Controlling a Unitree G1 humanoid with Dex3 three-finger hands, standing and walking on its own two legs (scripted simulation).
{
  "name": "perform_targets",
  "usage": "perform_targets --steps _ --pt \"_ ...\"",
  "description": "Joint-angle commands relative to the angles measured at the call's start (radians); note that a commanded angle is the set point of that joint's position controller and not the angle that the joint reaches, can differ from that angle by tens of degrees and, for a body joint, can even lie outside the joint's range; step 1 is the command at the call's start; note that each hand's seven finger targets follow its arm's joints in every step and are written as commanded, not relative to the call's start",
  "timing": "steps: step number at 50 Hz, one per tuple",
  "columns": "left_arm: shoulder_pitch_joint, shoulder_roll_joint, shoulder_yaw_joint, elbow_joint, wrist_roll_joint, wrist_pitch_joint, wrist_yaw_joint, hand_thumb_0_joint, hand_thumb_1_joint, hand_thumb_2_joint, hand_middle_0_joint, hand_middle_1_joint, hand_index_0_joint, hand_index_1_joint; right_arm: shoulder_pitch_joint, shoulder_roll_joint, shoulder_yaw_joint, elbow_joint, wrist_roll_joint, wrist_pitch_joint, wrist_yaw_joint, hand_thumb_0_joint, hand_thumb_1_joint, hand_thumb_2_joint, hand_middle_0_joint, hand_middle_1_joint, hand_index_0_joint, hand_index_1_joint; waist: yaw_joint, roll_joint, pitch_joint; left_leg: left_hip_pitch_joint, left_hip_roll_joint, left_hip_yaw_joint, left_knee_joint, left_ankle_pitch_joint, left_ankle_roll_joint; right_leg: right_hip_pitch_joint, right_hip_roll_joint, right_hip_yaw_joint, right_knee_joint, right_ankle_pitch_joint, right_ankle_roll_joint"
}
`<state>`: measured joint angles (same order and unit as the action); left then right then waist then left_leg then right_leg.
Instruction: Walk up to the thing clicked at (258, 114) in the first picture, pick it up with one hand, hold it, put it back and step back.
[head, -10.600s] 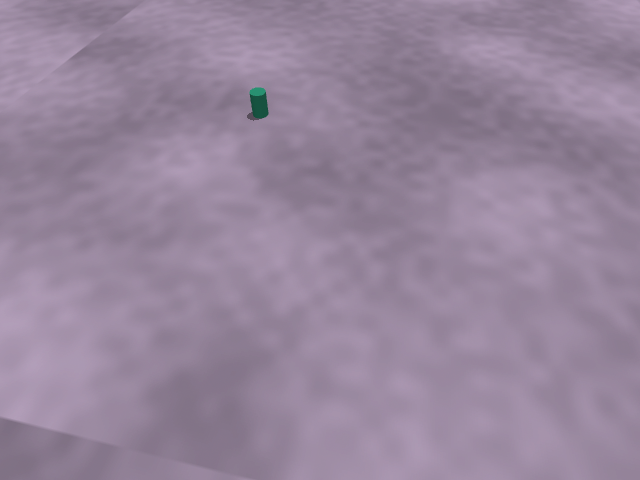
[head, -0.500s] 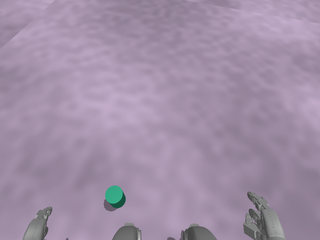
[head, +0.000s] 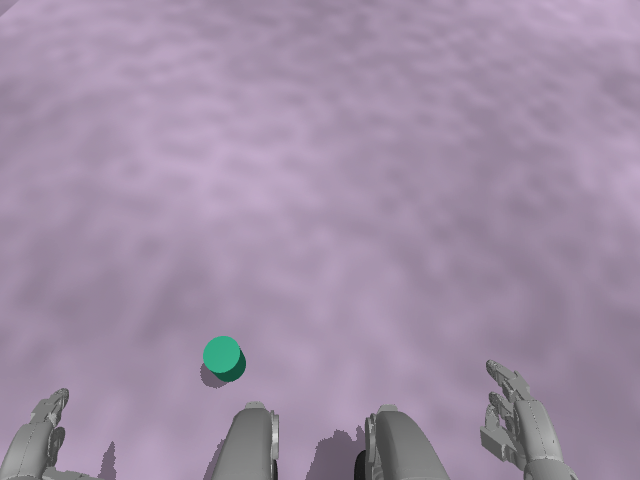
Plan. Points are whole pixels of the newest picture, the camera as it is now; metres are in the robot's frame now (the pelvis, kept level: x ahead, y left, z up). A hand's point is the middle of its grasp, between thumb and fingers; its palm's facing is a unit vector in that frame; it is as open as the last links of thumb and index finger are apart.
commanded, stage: go down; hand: left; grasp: from the side
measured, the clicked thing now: (225, 359) +0.37 +0.22 -0.59
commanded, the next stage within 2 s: none
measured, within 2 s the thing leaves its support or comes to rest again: neither
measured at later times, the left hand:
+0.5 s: hand (81, 392) +0.24 +0.36 -0.20, palm faces +0.19 -0.95 -0.25, open 16.8 cm
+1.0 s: hand (83, 374) +0.27 +0.39 -0.25, palm faces +0.20 -0.96 -0.19, open 17.1 cm
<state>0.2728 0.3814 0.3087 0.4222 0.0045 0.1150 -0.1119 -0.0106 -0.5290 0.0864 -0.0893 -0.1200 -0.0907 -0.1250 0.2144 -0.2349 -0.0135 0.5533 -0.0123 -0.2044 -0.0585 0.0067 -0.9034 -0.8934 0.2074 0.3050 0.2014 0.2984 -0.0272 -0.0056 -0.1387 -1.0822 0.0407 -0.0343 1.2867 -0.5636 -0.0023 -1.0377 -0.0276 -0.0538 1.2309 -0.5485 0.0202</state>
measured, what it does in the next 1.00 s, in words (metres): lowers itself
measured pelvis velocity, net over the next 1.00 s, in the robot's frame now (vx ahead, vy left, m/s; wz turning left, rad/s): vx -0.07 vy -0.01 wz -0.06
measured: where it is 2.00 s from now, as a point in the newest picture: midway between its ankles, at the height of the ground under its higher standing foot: outside the picture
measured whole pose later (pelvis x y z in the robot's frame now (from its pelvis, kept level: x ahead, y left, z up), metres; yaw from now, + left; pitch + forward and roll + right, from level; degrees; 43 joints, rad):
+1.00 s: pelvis -0.07 -0.01 -0.23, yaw -4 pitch +32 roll -5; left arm -0.38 0.76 0.78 0.99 -0.18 -0.41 -0.62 -0.01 -0.46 0.10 -0.05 -0.10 -0.05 -0.10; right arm 0.08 -0.34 0.06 0.68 -0.04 -0.19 -0.05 0.00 -0.91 -0.90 0.21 0.30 0.20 0.30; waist -0.03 -0.03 -0.12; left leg -1.98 0.04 -0.10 2.09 -0.67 -0.01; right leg -1.93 -0.02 -0.07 2.03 -0.66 0.01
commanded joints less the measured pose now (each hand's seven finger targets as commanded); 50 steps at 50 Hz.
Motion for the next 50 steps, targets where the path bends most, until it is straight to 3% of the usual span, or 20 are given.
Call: perform_targets --steps 1,4,7,8,13,15,17,21,22,25,27,33,37,39,41,45,50 --pt "-0.183 0.268 0.165 -0.024 -0.034 -0.193 -0.043 0.000 -0.532 0.029 -0.077 -0.059 -0.076 -0.060 -0.017 -0.178 -0.073 -0.084 0.004 -0.075 -0.004 0.000 -0.942 -0.908 0.199 0.300 0.199 0.300 -0.010 0.089 -0.236 0.023 -0.019 -0.011 -0.041 0.152 0.016 -0.073 0.023 0.019 0.020 0.120 -0.039" --pt "-0.239 0.324 0.202 -0.002 -0.063 -0.301 -0.112 0.000 -0.484 0.091 -0.065 -0.121 -0.066 -0.118 -0.025 -0.200 -0.074 -0.087 0.004 -0.083 -0.003 0.000 -0.936 -0.906 0.199 0.300 0.199 0.300 0.002 0.115 -0.299 -0.028 -0.017 -0.027 -0.001 0.044 0.015 -0.147 0.013 0.040 0.079 0.031 -0.039" --pt "-0.302 0.390 0.243 0.013 -0.082 -0.364 -0.169 0.000 -0.407 0.108 -0.055 -0.123 -0.054 -0.119 -0.021 -0.225 -0.074 -0.077 0.007 -0.070 -0.008 0.000 -0.915 -0.902 0.199 0.300 0.199 0.300 0.015 0.168 -0.399 -0.022 -0.013 -0.048 0.037 0.054 0.003 -0.217 0.012 0.037 0.153 0.037 -0.045" --pt "-0.299 0.409 0.266 0.041 -0.091 -0.374 -0.182 0.000 -0.441 0.110 -0.055 -0.128 -0.054 -0.124 -0.027 -0.233 -0.072 -0.069 0.010 -0.065 -0.009 0.000 -0.904 -0.900 0.199 0.300 0.199 0.300 0.033 0.164 -0.414 -0.036 -0.013 -0.050 0.048 0.035 0.004 -0.245 0.017 0.028 0.175 0.025 -0.043" --pt "-0.314 0.486 0.361 0.136 -0.120 -0.407 -0.229 0.000 -0.441 0.128 -0.051 -0.128 -0.047 -0.127 -0.029 -0.255 -0.063 -0.050 0.010 -0.040 -0.008 0.000 -0.896 -0.899 0.199 0.300 0.199 0.300 0.074 0.153 -0.528 -0.078 -0.023 -0.040 0.157 0.173 0.011 -0.272 0.019 0.022 0.248 0.116 -0.052" --pt "-0.322 0.496 0.381 0.172 -0.129 -0.417 -0.252 0.000 -0.426 0.145 -0.046 -0.131 -0.040 -0.131 -0.023 -0.255 -0.058 -0.033 0.011 -0.031 -0.006 0.000 -0.887 -0.897 0.199 0.300 0.199 0.300 0.072 0.126 -0.566 -0.098 -0.026 -0.028 0.208 0.251 0.017 -0.271 0.021 0.023 0.273 0.168 -0.055" --pt "-0.358 0.524 0.408 0.188 -0.141 -0.432 -0.276 0.000 -0.422 0.153 -0.043 -0.135 -0.037 -0.135 -0.028 -0.257 -0.054 -0.025 0.008 -0.026 -0.004 0.000 -0.884 -0.897 0.199 0.300 0.199 0.300 0.071 0.110 -0.566 -0.150 -0.029 -0.022 0.245 0.263 0.023 -0.278 0.023 0.023 0.296 0.178 -0.055" --pt "-0.502 0.576 0.434 0.228 -0.157 -0.489 -0.317 0.000 -0.406 0.136 -0.043 -0.128 -0.041 -0.125 -0.041 -0.252 -0.047 -0.008 0.003 -0.024 -0.002 0.000 -0.886 -0.897 0.199 0.300 0.199 0.300 0.041 0.063 -0.521 -0.317 -0.028 -0.005 0.312 0.135 0.033 -0.294 0.023 0.051 0.311 0.090 -0.045" --pt "-0.535 0.556 0.422 0.255 -0.162 -0.503 -0.331 0.000 -0.403 0.135 -0.042 -0.130 -0.042 -0.125 -0.042 -0.250 -0.048 -0.001 0.004 -0.025 -0.002 0.000 -0.893 -0.899 0.200 0.300 0.200 0.300 0.021 0.055 -0.505 -0.335 -0.025 -0.007 0.325 0.092 0.034 -0.332 0.025 0.051 0.318 0.056 -0.045" --pt "-0.609 0.589 0.422 0.299 -0.166 -0.537 -0.374 0.000 -0.381 0.121 -0.043 -0.126 -0.046 -0.116 -0.043 -0.263 -0.044 0.010 -0.003 -0.028 -0.006 0.000 -0.889 -0.897 0.200 0.300 0.200 0.300 0.012 0.080 -0.484 -0.370 -0.020 -0.011 0.346 0.005 0.031 -0.407 0.027 0.050 0.338 -0.021 -0.047" --pt "-0.667 0.644 0.438 0.294 -0.168 -0.555 -0.395 0.000 -0.385 0.113 -0.043 -0.120 -0.047 -0.110 -0.039 -0.271 -0.038 0.011 -0.004 -0.030 -0.006 0.000 -0.882 -0.895 0.200 0.300 0.200 0.300 0.018 0.117 -0.495 -0.383 -0.017 -0.020 0.347 -0.053 0.027 -0.444 0.028 0.045 0.360 -0.068 -0.048" --pt "-0.683 0.720 0.497 0.315 -0.176 -0.570 -0.436 0.000 -0.422 0.083 -0.049 -0.103 -0.054 -0.093 -0.033 -0.302 -0.018 0.029 -0.008 -0.024 -0.011 0.000 -0.891 -0.898 0.200 0.300 0.200 0.300 0.050 0.227 -0.571 -0.311 -0.007 -0.063 0.350 -0.035 0.011 -0.548 0.034 -0.015 0.484 -0.026 -0.057" --pt "-0.658 0.737 0.535 0.335 -0.190 -0.563 -0.445 0.000 -0.438 0.091 -0.050 -0.102 -0.051 -0.095 -0.035 -0.315 -0.011 0.041 -0.007 -0.016 -0.010 0.000 -0.895 -0.900 0.200 0.300 0.200 0.300 0.066 0.235 -0.579 -0.307 -0.007 -0.076 0.384 0.053 0.007 -0.598 0.032 -0.027 0.540 0.023 -0.062" --pt "-0.639 0.726 0.540 0.365 -0.198 -0.560 -0.456 0.000 -0.457 0.096 -0.046 -0.097 -0.045 -0.094 -0.043 -0.317 -0.010 0.046 -0.009 -0.012 -0.009 0.000 -0.900 -0.902 0.199 0.300 0.199 0.300 0.065 0.225 -0.568 -0.322 -0.008 -0.071 0.410 0.084 0.008 -0.613 0.032 -0.028 0.554 0.039 -0.064" --pt "-0.665 0.736 0.543 0.374 -0.205 -0.560 -0.462 0.000 -0.464 0.097 -0.044 -0.089 -0.041 -0.088 -0.046 -0.313 -0.008 0.047 -0.007 -0.010 -0.008 0.000 -0.900 -0.903 0.199 0.300 0.199 0.300 0.055 0.196 -0.538 -0.384 -0.008 -0.069 0.423 0.033 0.013 -0.618 0.033 -0.028 0.558 0.012 -0.061" --pt "-0.746 0.751 0.545 0.376 -0.215 -0.576 -0.491 0.000 -0.495 0.092 -0.047 -0.094 -0.043 -0.094 -0.037 -0.326 -0.011 0.060 -0.017 -0.016 -0.007 0.000 -0.912 -0.906 0.199 0.300 0.199 0.300 0.025 0.177 -0.546 -0.436 -0.012 -0.043 0.504 0.063 0.021 -0.621 0.033 -0.021 0.580 0.032 -0.060" --pt "-0.805 0.792 0.555 0.408 -0.210 -0.595 -0.521 0.000 -0.474 0.105 -0.038 -0.094 -0.035 -0.094 -0.041 -0.333 -0.004 0.072 -0.031 -0.021 -0.007 0.000 -0.907 -0.905 0.199 0.300 0.200 0.300 0.025 0.172 -0.540 -0.495 -0.012 -0.025 0.542 -0.008 0.024 -0.631 0.036 -0.018 0.599 -0.022 -0.057"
